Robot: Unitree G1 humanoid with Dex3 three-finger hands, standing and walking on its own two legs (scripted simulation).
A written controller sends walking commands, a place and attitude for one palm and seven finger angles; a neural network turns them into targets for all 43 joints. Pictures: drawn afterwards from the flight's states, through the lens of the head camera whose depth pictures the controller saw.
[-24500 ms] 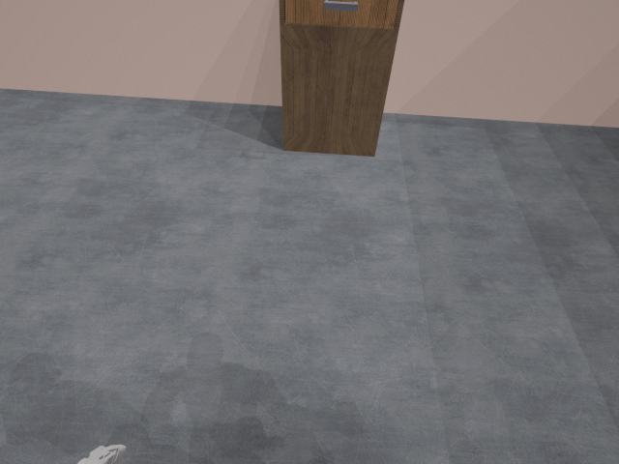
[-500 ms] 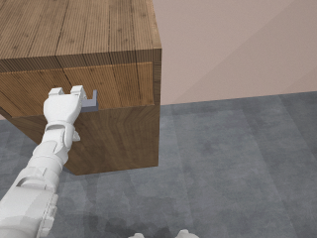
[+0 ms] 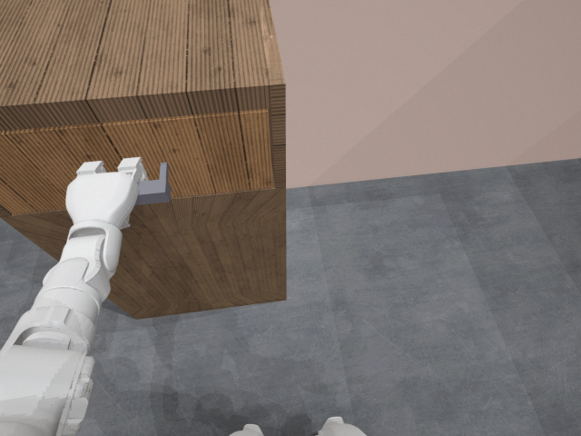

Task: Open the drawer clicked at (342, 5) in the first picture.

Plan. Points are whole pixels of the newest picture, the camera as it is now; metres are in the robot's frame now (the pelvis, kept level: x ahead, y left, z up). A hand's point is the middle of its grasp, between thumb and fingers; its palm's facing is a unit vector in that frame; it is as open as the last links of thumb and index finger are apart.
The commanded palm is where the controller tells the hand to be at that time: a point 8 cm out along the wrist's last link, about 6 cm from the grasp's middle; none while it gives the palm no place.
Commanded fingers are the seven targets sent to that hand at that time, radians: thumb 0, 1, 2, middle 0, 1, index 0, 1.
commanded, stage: pull the drawer open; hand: left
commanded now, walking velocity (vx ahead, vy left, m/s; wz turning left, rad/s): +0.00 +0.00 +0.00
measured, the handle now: (124, 183) +0.48 +0.26 +0.02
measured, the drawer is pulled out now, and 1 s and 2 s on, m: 0.00 0.05 0.21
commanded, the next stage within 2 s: none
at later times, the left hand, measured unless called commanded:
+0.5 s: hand (118, 232) +0.40 +0.26 +0.00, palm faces +0.00 -0.06 -1.00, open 5.7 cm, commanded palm +0.36 +0.26 +0.06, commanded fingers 0.00 0.90 0.90 -0.40 -1.35 -0.40 -1.35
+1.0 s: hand (115, 245) +0.38 +0.26 +0.00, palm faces -0.05 -0.03 -1.00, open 5.6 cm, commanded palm +0.34 +0.26 +0.06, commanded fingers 0.00 0.90 0.90 -0.40 -1.35 -0.40 -1.35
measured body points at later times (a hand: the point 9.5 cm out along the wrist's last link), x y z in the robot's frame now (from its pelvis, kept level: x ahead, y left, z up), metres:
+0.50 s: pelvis +0.02 +0.01 +0.01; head +0.09 +0.01 +0.45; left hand +0.40 +0.26 +0.05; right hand +0.10 -0.25 -0.12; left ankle -0.03 +0.08 -0.69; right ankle +0.00 -0.09 -0.69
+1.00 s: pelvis +0.01 +0.01 +0.01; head +0.07 +0.00 +0.46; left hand +0.38 +0.26 +0.05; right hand +0.12 -0.24 -0.12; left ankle -0.03 +0.08 -0.69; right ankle +0.00 -0.09 -0.69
